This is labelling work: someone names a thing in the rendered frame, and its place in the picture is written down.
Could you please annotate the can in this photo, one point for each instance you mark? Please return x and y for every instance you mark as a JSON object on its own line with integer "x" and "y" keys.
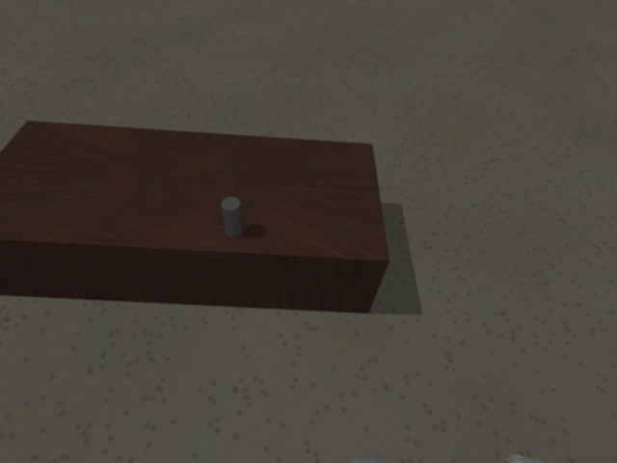
{"x": 231, "y": 208}

